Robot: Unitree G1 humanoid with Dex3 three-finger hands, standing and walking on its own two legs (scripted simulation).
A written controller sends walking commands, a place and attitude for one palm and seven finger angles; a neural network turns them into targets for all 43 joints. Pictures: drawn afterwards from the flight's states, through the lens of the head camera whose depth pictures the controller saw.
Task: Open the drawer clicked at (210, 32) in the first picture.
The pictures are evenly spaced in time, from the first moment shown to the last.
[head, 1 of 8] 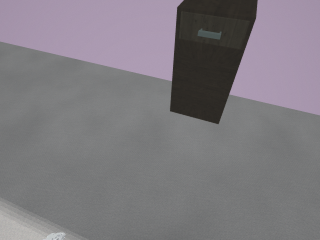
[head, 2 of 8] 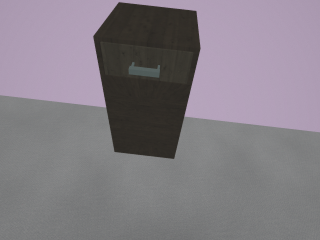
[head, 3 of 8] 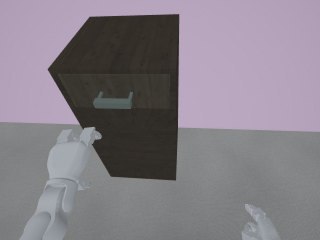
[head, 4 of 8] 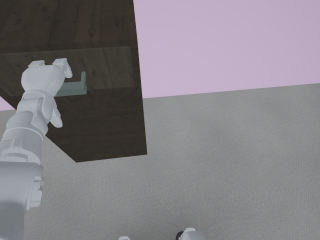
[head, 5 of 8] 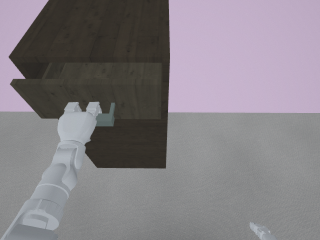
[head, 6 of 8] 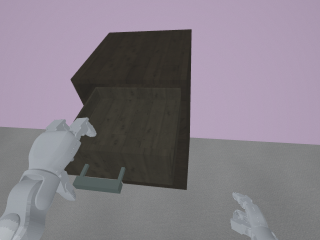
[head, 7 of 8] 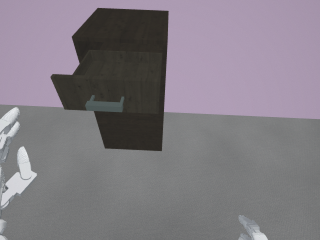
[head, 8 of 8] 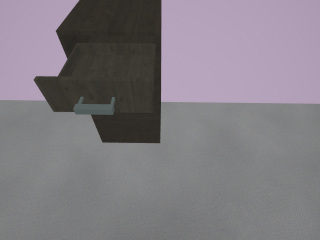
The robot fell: no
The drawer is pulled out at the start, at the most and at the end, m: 0.00 0.30 0.30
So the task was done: yes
